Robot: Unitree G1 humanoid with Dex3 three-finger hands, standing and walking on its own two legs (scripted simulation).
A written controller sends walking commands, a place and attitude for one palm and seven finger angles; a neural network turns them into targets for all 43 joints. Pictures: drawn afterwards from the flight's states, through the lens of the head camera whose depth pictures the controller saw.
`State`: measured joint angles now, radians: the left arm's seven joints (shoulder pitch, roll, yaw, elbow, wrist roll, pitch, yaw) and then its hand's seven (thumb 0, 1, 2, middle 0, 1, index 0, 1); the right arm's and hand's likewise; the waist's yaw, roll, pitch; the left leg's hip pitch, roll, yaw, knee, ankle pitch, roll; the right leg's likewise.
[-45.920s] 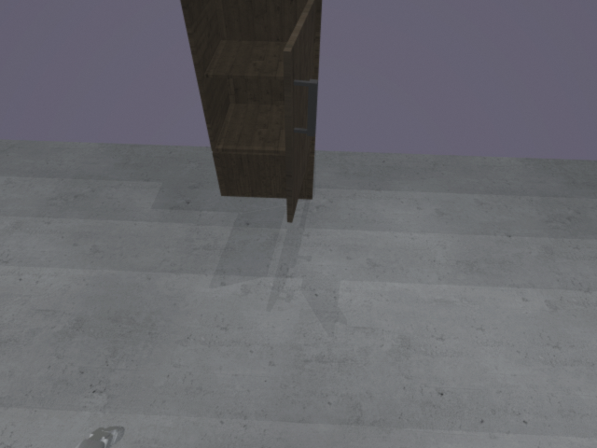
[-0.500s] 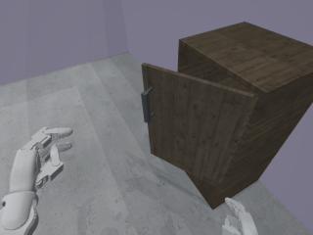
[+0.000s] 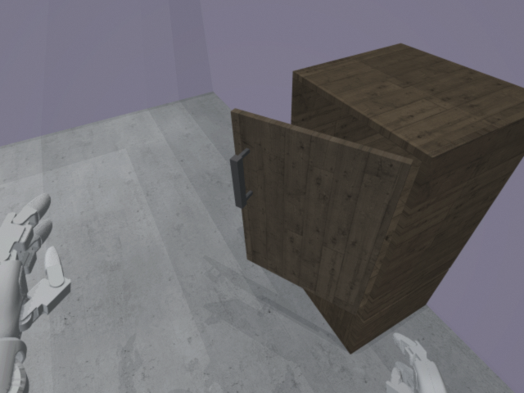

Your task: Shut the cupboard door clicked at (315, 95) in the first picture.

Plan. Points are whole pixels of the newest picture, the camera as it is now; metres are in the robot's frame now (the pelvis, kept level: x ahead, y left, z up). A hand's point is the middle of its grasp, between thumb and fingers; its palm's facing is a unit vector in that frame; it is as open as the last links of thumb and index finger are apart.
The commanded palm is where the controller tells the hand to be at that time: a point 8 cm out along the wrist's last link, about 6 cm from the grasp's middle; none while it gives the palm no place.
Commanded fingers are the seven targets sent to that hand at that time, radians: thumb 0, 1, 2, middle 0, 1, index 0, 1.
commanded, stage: step back with the hand held close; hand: left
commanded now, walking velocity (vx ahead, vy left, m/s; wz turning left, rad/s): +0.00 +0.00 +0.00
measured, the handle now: (243, 178) +0.64 +0.13 -0.05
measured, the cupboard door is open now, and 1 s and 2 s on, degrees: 29 29 29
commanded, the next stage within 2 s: stop stepping back and stand still in 1.44 s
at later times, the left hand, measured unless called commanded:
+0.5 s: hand (57, 279) +0.19 +0.27 +0.16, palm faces +0.35 -0.78 -0.51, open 7.4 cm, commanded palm +0.13 +0.31 +0.17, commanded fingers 0.00 0.90 0.90 -0.20 -0.30 -0.20 -0.30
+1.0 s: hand out of the picture +0.08 +0.30 +0.16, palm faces +0.50 -0.71 -0.50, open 7.4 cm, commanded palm +0.01 +0.33 +0.17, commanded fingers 0.00 0.90 0.90 -0.20 -0.30 -0.20 -0.30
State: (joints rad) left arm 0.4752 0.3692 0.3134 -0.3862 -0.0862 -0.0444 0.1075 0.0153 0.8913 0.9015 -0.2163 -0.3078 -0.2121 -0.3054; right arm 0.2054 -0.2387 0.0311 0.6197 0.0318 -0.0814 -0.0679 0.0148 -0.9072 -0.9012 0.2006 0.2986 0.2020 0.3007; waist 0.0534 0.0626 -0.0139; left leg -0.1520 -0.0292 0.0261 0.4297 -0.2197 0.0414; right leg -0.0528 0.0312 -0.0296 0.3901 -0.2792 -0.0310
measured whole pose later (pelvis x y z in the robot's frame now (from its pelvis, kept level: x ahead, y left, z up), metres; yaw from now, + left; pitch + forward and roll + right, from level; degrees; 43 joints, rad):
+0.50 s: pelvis -0.01 +0.01 +0.00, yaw +0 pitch +2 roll -1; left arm 0.56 0.45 0.39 -0.45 -0.09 -0.13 0.12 0.01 0.89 0.90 -0.21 -0.30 -0.21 -0.30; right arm 0.17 -0.25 -0.01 0.58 0.03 0.06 -0.08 0.01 -0.91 -0.90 0.20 0.30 0.20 0.30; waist 0.01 0.06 -0.02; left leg -0.30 -0.03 0.04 0.49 -0.22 0.06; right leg -0.21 0.02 -0.02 0.46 -0.28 -0.01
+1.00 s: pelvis -0.10 +0.02 -0.02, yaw +5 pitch +0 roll -3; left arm 0.53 0.45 0.47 -0.49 -0.03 -0.24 0.14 0.01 0.89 0.90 -0.21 -0.30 -0.21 -0.30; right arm 0.22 -0.23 0.01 0.58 0.01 -0.04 -0.08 0.01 -0.90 -0.90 0.20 0.30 0.20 0.30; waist 0.00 0.03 0.01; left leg -0.49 -0.01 0.03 0.64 -0.21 0.08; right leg -0.36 0.07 0.02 0.61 -0.26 0.00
